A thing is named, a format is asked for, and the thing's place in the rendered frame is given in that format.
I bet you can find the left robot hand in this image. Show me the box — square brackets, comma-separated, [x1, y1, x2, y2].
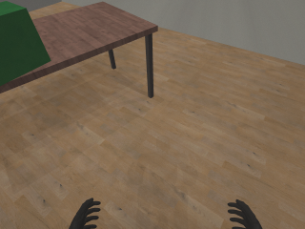
[69, 198, 101, 229]

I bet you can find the carton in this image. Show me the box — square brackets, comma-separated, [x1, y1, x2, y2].
[0, 1, 51, 86]

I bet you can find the table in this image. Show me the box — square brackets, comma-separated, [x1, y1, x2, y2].
[0, 1, 158, 98]

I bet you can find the right robot hand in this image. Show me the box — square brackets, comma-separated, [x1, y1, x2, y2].
[228, 199, 263, 229]

